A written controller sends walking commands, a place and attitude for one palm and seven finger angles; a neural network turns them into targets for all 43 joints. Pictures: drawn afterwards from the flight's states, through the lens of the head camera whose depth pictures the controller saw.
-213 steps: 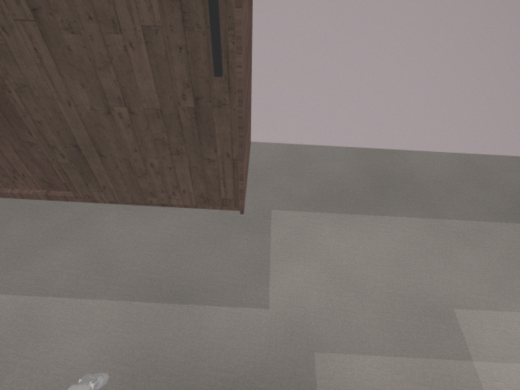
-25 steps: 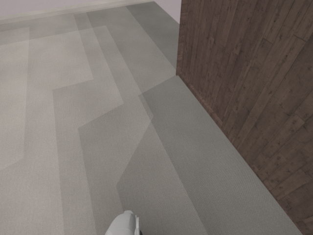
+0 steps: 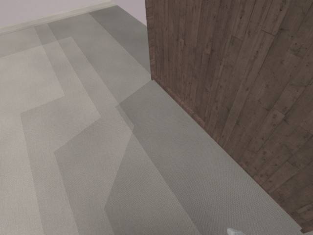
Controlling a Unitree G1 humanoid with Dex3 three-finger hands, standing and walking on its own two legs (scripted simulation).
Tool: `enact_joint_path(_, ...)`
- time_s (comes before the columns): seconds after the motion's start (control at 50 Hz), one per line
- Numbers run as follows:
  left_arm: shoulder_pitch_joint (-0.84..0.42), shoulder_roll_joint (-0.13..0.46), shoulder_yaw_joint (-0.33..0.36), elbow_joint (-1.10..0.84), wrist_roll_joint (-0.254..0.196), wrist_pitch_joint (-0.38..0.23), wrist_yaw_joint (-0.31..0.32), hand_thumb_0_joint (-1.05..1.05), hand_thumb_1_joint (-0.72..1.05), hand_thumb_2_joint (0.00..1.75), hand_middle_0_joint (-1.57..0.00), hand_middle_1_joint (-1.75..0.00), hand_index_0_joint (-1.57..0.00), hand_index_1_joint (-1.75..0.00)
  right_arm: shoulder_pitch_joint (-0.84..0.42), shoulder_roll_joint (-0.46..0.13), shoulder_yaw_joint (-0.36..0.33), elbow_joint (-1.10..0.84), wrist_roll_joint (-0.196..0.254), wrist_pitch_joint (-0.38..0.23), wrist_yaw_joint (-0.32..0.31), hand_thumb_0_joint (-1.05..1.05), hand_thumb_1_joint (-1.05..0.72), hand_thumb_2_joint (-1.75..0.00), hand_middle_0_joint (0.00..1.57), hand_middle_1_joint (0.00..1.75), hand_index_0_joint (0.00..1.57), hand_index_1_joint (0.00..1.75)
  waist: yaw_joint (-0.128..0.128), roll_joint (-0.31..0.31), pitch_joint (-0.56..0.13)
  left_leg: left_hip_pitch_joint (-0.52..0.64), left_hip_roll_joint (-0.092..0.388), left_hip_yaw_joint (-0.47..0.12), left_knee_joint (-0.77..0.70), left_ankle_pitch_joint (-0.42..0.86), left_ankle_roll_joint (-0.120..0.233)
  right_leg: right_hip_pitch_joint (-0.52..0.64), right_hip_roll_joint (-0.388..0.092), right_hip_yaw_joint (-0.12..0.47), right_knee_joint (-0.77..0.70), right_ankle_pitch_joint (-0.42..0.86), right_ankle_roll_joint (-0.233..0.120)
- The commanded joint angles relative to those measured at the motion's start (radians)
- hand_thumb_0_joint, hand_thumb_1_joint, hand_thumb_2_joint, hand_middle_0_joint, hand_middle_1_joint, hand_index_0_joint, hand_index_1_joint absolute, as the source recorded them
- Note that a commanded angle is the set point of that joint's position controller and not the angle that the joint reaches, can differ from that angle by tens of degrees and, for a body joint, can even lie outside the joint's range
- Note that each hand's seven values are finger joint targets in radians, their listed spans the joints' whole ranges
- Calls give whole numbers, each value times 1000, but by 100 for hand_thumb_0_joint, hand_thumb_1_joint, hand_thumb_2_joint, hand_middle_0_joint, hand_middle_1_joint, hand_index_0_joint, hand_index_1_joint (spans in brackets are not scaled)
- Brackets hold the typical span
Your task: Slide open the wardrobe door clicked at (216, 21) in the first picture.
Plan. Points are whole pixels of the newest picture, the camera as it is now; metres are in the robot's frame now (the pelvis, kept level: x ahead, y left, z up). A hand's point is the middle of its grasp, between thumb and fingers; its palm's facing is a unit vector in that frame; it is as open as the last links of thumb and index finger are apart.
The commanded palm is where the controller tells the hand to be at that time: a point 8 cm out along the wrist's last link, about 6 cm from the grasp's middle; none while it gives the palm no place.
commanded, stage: turn to face it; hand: right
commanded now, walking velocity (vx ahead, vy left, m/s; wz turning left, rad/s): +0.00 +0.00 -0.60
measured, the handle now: out of the picture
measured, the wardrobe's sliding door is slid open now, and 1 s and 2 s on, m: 0.00 0.00 0.00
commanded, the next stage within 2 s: take the last steps up to it in 1.56 s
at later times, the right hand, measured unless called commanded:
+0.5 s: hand out of the picture +0.03 -0.26 -0.15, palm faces +0.29 +0.92 -0.26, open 7.4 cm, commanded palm none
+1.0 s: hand out of the picture -0.09 -0.17 -0.14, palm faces +0.57 +0.78 -0.25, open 7.4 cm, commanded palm none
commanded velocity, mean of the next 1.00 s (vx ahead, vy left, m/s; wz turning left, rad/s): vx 0.00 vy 0.00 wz -0.60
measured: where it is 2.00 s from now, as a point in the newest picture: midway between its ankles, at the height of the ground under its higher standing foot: outside the picture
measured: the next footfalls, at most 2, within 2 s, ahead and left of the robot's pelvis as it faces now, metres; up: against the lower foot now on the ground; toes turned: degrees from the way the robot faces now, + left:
right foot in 0.02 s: +0.06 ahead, -0.10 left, +0.00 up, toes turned -11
left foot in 0.68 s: +0.07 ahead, +0.14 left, +0.00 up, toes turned -23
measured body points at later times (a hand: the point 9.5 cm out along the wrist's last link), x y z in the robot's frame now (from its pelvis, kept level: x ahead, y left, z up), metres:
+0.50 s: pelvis +0.00 -0.02 +0.02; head +0.02 -0.04 +0.47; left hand +0.11 +0.21 -0.12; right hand +0.02 -0.30 -0.13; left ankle +0.02 +0.16 -0.66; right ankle +0.03 -0.09 -0.72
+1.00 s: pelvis -0.04 +0.04 +0.01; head +0.00 +0.02 +0.46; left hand +0.17 +0.23 -0.13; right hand -0.12 -0.21 -0.12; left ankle +0.04 +0.15 -0.72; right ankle -0.12 -0.08 -0.67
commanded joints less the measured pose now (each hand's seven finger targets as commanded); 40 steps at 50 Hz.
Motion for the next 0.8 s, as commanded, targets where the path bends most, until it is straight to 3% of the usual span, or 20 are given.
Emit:
enact_joint_path(0.0, 141, 163, 30, -59, 8, -33, -9, 0, 90, 90, -20, -30, -20, -30, 65, -154, -48, -78, 18, 10, 1, 0, -90, -90, 20, 30, 20, 30, 32, -210, -102, -158, 110, -90, 151, -84, -20, 223, -133, 248, -387, 278, -81)
enact_joint_path(0.02, 176, 256, 49, -76, 12, -37, -3, 0, 90, 90, -20, -30, -20, -30, 18, -103, -32, -132, 18, 13, 8, 0, -90, -90, 20, 30, 20, 30, 61, -424, -74, -332, -9, -115, 398, -384, -81, 248, -340, 518, -501, 512, -197)
enact_joint_path(0.04, 200, 259, 50, -45, 12, -41, 17, 0, 90, 90, -20, -30, -20, -30, -34, -130, -32, -128, 4, 26, -1, 0, -90, -90, 20, 30, 20, 30, 86, -368, -94, -350, -22, -259, 543, -357, -66, 231, -337, 563, -508, 541, -205)
enact_joint_path(0.06, 162, 244, 43, -56, 8, -43, 26, 0, 90, 90, -20, -30, -20, -30, -45, -123, -40, -127, 7, 20, 4, 0, -90, -90, 20, 30, 20, 30, 60, -284, -98, -391, -23, -304, 614, -276, -64, 244, -301, 528, -482, 518, -198)
enact_joint_path(0.1, 39, 205, 25, -95, 5, -53, 29, 0, 90, 90, -20, -30, -20, -30, 26, -141, -47, -84, 9, 16, 14, 0, -90, -90, 20, 30, 20, 30, 0, -165, -109, -372, -14, -317, 635, -114, -77, 265, -207, 374, -454, 535, -167)
enact_joint_path(0.12, 22, 193, 21, -103, 1, -60, 30, 0, 90, 90, -20, -30, -20, -30, 49, -146, -49, -66, 10, 14, 18, 0, -90, -90, 20, 30, 20, 30, -10, -130, -123, -356, -18, -311, 626, -73, -85, 279, -171, 333, -454, 581, -147)
enact_joint_path(0.14, 23, 200, 21, -104, -2, -63, 31, 0, 90, 90, -20, -30, -20, -30, 70, -152, -49, -57, 11, 17, 18, 0, -90, -90, 20, 30, 20, 30, -12, -135, -139, -339, -18, -318, 614, -57, -93, 299, -160, 311, -455, 611, -144)
enact_joint_path(0.18, 41, 201, 23, -95, -4, -61, 30, 0, 90, 90, -20, -30, -20, -30, 73, -165, -50, -51, 14, 23, 13, 0, -90, -90, 20, 30, 20, 30, -6, -120, -137, -319, -24, -325, 593, -42, -102, 312, -147, 313, -465, 618, -149)
enact_joint_path(0.24, 59, 207, 28, -90, -7, -56, 27, 0, 90, 90, -20, -30, -20, -30, 69, -180, -51, -52, 15, 25, 8, 0, -90, -90, 20, 30, 20, 30, 1, -117, -129, -320, -28, -335, 565, -37, -112, 339, -140, 340, -478, 601, -148)
enact_joint_path(0.32, 58, 220, 36, -86, -5, -48, 22, 0, 90, 90, -20, -30, -20, -30, 42, -194, -51, -67, 16, 26, 5, 0, -90, -90, 20, 30, 20, 30, 10, -123, -108, -311, -34, -344, 493, -60, -119, 332, -135, 410, -495, 493, -176)
enact_joint_path(0.46, 47, 233, 52, -87, 2, -32, 16, 0, 90, 90, -20, -30, -20, -30, -7, -186, -43, -98, 21, 25, 0, 0, -90, -90, 20, 30, 20, 30, 29, -137, -99, -224, -69, -354, 323, -138, -98, 252, -121, 550, -502, 312, -222)
enact_joint_path(0.54, 23, 239, 58, -98, 4, -23, 12, 0, 90, 90, -20, -30, -20, -30, 26, -175, -38, -112, 25, 20, -4, 0, -90, -90, 20, 30, 20, 30, 17, -165, -133, -125, -108, -359, 193, -158, -76, 212, -97, 609, -479, 321, -222)
enact_joint_path(0.6, -33, 235, 63, -124, 3, -13, 6, 0, 90, 90, -20, -30, -20, -30, 121, -180, -41, -102, 30, 14, -9, 0, -90, -90, 20, 30, 20, 30, -26, -177, -136, 78, -136, -334, -31, -82, -53, 79, -36, 597, -455, 267, -176)
enact_joint_path(0.62, -56, 222, 64, -133, -4, -11, 3, 0, 90, 90, -20, -30, -20, -30, 161, -200, -45, -97, 28, 7, -11, 0, -90, -90, 20, 30, 20, 30, -52, -139, -125, 195, -118, -333, -182, 1, -45, -18, 1, 565, -413, 206, -137)
enact_joint_path(0.64, -43, 169, 59, -144, -12, -8, -3, 0, 90, 90, -20, -30, -20, -30, 195, -263, -59, -99, 16, -1, -16, 0, -90, -90, 20, 30, 20, 30, -65, 47, -125, 313, 57, -498, -342, -108, 11, -181, 94, 448, -238, 24, -70)
enact_joint_path(0.66, -29, 124, 53, -167, -8, -9, -2, 0, 90, 90, -20, -30, -20, -30, 156, -332, -64, -127, 2, -2, -17, 0, -90, -90, 20, 30, 20, 30, -58, 288, -77, 253, 327, -774, -441, -240, 123, -309, 224, 219, 54, -132, 3)
enact_joint_path(0.68, -30, 179, 63, -165, 10, -3, -4, 0, 90, 90, -20, -30, -20, -30, 73, -324, -54, -160, 13, 4, -19, 0, -90, -90, 20, 30, 20, 30, -28, 186, -55, 54, 357, -715, -441, -236, 146, -238, 159, 242, 242, -134, -12)
enact_joint_path(0.7, -24, 175, 67, -147, 10, 14, -12, 0, 90, 90, -20, -30, -20, -30, 8, -294, -52, -173, 16, -1, -15, 0, -90, -90, 20, 30, 20, 30, 4, 190, -18, -61, 277, -663, -446, -259, 115, -190, 139, 234, 355, -77, -10)
enact_joint_path(0.74, 11, 166, 60, -115, 11, 21, -24, 0, 90, 90, -20, -30, -20, -30, -58, -227, -31, -178, 15, -8, -12, 0, -90, -90, 20, 30, 20, 30, 44, 154, 51, -79, 177, -459, -383, -75, 79, -189, 93, 188, 446, 34, 6)
enact_joint_path(0.78, 10, 154, 49, -110, 5, 17, -26, 0, 90, 90, -20, -30, -20, -30, 1, -212, -25, -162, 14, -19, -10, 0, -90, -90, 20, 30, 20, 30, 22, 151, 16, 30, 155, -369, -319, 99, 84, -207, 83, 155, 442, 62, 26)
